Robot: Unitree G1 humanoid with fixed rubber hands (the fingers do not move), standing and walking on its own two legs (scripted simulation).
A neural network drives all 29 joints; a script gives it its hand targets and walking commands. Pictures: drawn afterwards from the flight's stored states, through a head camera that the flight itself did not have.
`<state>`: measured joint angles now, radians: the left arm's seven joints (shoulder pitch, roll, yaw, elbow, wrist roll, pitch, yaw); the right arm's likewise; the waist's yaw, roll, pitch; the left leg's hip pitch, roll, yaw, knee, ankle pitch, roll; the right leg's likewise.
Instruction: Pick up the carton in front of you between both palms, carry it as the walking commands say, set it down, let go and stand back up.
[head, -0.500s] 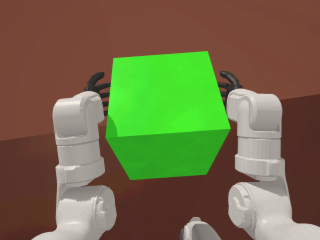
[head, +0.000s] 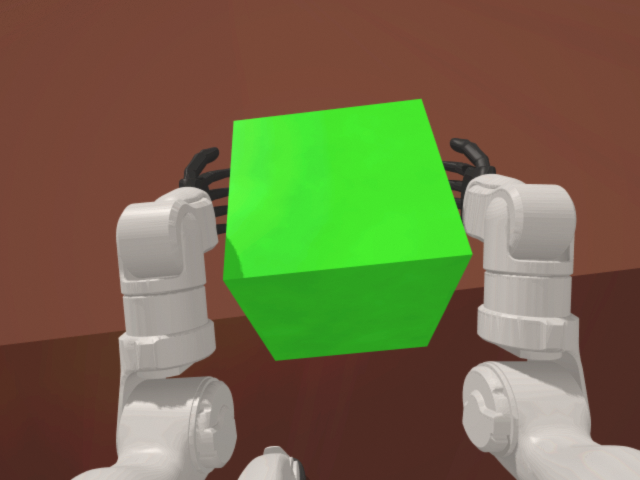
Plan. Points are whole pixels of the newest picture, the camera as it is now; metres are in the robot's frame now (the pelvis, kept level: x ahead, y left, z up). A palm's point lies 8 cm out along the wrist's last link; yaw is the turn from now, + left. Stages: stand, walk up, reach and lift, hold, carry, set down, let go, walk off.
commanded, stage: carry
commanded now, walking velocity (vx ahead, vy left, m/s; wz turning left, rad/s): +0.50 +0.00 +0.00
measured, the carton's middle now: (340, 244) +0.38 +0.00 +0.09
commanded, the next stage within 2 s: none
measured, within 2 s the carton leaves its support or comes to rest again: neither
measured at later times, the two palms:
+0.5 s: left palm (241, 51) +0.68 +0.15 +0.20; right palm (439, 51) +0.67 -0.15 +0.19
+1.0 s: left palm out of the picture +0.97 +0.16 +0.21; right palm out of the picture +0.98 -0.14 +0.21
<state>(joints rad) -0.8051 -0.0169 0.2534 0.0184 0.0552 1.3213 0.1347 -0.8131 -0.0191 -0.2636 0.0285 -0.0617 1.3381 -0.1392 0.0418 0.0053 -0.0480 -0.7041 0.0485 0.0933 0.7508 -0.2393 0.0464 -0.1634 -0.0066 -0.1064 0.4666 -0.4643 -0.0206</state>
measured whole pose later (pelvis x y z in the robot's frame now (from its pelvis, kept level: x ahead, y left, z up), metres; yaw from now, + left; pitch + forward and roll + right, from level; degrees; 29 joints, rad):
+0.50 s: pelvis +0.31 +0.00 +0.01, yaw +1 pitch +4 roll +0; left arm -0.85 0.02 0.27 0.11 0.08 1.35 0.12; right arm -0.83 -0.01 -0.25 0.12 -0.06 1.33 -0.15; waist -0.02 0.00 -0.08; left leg -0.12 0.02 0.09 0.53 -0.53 0.02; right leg -0.61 -0.02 -0.14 0.62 -0.19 -0.06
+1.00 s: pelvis +0.60 +0.01 +0.03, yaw +0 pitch +4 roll +1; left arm -0.82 0.01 0.26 0.08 0.06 1.33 0.13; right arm -0.84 -0.01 -0.26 0.11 -0.07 1.33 -0.14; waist 0.01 -0.02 -0.06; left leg -0.60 0.00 0.15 0.62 -0.17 0.08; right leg -0.14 -0.04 -0.10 0.62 -0.55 -0.01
